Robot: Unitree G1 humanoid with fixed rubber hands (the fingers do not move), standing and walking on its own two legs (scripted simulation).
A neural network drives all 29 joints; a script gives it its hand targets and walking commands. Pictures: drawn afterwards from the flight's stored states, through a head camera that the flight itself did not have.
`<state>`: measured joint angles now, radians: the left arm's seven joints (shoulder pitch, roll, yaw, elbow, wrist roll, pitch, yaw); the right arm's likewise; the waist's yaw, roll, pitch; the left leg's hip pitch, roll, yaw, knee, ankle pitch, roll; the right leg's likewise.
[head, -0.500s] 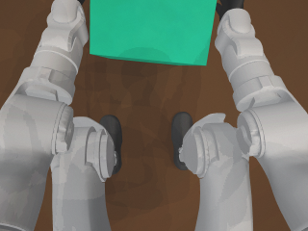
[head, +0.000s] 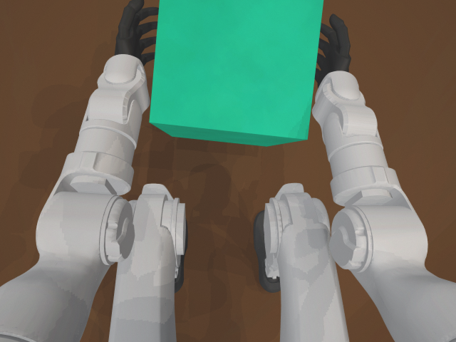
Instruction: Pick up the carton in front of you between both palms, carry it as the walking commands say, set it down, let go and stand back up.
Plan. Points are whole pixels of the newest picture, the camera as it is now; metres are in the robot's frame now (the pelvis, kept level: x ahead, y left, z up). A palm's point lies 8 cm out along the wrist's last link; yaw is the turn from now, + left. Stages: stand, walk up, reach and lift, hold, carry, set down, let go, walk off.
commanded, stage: reach and lift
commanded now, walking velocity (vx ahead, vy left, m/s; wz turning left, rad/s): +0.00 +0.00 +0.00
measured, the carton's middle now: (229, 80) +0.51 +0.00 -0.16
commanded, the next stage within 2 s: none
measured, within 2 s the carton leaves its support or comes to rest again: neither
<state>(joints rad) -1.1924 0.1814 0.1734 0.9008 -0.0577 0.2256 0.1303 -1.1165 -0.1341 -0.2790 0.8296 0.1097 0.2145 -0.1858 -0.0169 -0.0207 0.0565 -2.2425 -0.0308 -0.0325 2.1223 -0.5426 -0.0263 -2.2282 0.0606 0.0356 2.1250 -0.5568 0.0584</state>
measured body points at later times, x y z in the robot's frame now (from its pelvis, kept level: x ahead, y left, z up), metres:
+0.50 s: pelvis +0.01 +0.00 +0.13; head +0.24 +0.01 +0.51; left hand +0.49 +0.15 +0.07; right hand +0.48 -0.16 +0.07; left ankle +0.12 +0.12 -0.35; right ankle +0.11 -0.13 -0.35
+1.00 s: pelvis +0.06 +0.00 +0.27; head +0.18 +0.01 +0.70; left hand +0.45 +0.15 +0.23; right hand +0.45 -0.16 +0.23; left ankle +0.12 +0.12 -0.35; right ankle +0.11 -0.13 -0.35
